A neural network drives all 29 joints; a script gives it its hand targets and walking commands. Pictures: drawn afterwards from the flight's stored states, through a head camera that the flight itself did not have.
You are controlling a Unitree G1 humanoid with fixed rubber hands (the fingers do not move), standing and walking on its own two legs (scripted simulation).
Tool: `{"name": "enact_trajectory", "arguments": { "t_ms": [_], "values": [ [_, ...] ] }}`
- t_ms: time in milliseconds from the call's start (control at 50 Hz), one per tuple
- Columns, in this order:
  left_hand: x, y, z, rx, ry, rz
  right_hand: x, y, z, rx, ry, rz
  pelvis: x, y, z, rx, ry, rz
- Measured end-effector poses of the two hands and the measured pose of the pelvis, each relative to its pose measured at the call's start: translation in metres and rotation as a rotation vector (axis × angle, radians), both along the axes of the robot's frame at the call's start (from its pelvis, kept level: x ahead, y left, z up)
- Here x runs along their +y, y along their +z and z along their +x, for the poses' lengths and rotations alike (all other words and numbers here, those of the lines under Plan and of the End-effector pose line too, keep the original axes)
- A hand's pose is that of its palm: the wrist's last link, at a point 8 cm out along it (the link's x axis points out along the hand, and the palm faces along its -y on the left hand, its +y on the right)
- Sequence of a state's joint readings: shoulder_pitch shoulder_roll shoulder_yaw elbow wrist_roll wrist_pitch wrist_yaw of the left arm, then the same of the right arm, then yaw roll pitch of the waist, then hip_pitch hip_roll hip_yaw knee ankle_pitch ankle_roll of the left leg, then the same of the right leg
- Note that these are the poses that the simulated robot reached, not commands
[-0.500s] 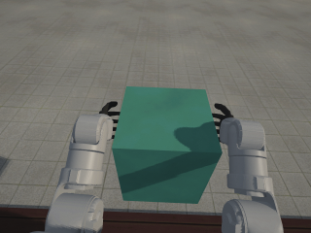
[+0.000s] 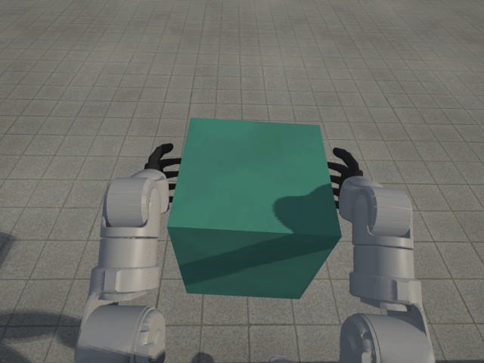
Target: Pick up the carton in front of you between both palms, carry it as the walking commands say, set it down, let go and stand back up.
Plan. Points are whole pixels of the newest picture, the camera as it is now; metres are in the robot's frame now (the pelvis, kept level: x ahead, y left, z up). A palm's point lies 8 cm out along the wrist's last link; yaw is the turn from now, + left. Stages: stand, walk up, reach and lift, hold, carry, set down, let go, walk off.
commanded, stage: carry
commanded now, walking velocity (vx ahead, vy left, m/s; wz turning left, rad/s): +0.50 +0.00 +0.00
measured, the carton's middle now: (248, 214) +0.36 -0.01 +0.05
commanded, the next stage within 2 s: none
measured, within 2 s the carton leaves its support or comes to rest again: neither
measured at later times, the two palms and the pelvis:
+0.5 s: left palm (160, 99) +0.64 +0.18 +0.08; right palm (291, 101) +0.65 -0.12 +0.08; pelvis +0.30 +0.01 -0.05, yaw -2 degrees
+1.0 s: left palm (186, 82) +0.97 +0.18 -0.08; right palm (275, 86) +0.95 -0.12 -0.07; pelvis +0.63 +0.05 -0.13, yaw -1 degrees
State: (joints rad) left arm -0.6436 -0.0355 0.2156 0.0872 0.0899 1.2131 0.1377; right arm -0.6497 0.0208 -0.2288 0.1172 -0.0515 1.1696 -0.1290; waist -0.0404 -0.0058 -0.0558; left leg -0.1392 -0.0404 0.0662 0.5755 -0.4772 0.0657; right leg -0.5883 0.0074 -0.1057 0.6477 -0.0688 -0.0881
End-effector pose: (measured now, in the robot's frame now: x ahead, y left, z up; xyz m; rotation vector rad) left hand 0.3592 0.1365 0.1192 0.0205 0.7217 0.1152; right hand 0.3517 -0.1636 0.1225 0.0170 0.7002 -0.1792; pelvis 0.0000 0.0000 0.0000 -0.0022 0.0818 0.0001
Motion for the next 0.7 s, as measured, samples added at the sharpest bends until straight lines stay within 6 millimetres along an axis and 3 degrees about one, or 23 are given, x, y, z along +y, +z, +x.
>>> {"name": "enact_trajectory", "arguments": {
  "t_ms": [60,140,200,340,440,520,580,640,700],
  "values": [
    [0.005,-0.007,0.025,0.001,0.043,0.042,0.006,-0.013,0.043,0.000,0.063,0.018,-0.008,-0.010,0.032,-0.016,-0.004,-0.005],
    [0.015,-0.024,0.048,0.065,0.079,0.034,0.016,-0.025,0.079,0.062,0.111,-0.002,-0.019,-0.006,0.068,-0.014,-0.011,0.001],
    [0.017,-0.025,0.074,0.070,0.087,0.025,0.018,-0.025,0.108,0.068,0.115,-0.004,-0.023,-0.001,0.095,-0.006,-0.007,0.010],
    [0.018,-0.005,0.164,-0.014,0.077,0.014,0.019,-0.011,0.188,-0.016,0.088,0.033,-0.015,-0.003,0.170,0.015,-0.017,0.006],
    [0.032,-0.015,0.231,-0.019,0.073,0.037,0.033,-0.025,0.255,-0.023,0.083,0.056,0.001,-0.023,0.242,0.004,-0.035,-0.020],
    [0.048,-0.047,0.297,-0.021,0.056,0.036,0.049,-0.053,0.319,-0.024,0.081,0.036,0.017,-0.060,0.314,-0.015,-0.039,-0.044],
    [0.054,-0.085,0.357,-0.040,0.010,0.025,0.055,-0.083,0.369,-0.042,0.058,-0.007,0.029,-0.104,0.371,-0.040,-0.038,-0.063],
    [0.053,-0.128,0.406,-0.006,-0.032,0.005,0.054,-0.120,0.407,-0.005,0.036,-0.055,0.038,-0.132,0.406,-0.024,-0.022,-0.028],
    [0.047,-0.164,0.439,0.083,-0.065,-0.002,0.048,-0.156,0.429,0.085,-0.001,-0.047,0.047,-0.137,0.435,-0.012,-0.023,-0.023]
  ]
}}
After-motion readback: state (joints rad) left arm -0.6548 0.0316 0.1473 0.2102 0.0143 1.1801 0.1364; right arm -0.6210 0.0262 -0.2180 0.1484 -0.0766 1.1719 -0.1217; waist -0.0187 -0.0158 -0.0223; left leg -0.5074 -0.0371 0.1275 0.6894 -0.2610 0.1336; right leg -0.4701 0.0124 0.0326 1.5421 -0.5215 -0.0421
